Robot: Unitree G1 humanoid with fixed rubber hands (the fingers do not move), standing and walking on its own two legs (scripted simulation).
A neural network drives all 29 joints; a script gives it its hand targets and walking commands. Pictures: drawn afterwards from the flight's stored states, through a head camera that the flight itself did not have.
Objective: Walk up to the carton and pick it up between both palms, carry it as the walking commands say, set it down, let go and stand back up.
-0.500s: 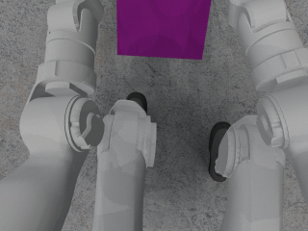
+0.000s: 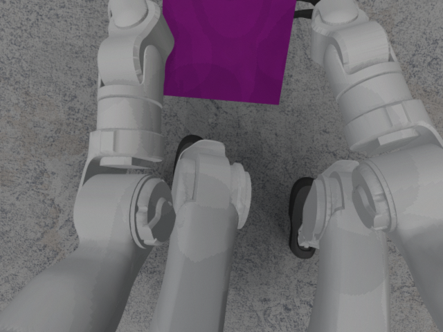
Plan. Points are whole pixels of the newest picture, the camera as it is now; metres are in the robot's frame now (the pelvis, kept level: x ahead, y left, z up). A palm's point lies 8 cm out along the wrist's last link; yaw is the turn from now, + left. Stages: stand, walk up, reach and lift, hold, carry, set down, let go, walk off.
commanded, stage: reach and lift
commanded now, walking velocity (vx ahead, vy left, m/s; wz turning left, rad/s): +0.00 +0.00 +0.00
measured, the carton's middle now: (219, 5) +0.53 +0.14 -0.23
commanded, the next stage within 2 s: none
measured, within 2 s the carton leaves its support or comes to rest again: neither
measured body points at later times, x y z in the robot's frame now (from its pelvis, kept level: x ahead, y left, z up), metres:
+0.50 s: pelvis -0.02 +0.02 +0.03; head +0.32 +0.11 +0.30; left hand +0.48 +0.26 -0.09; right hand +0.53 +0.02 -0.12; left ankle +0.17 +0.17 -0.37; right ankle +0.12 -0.14 -0.37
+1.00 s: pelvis -0.02 +0.01 +0.08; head +0.30 +0.11 +0.37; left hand +0.47 +0.25 -0.02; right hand +0.52 +0.01 -0.05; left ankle +0.17 +0.17 -0.37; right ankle +0.12 -0.14 -0.37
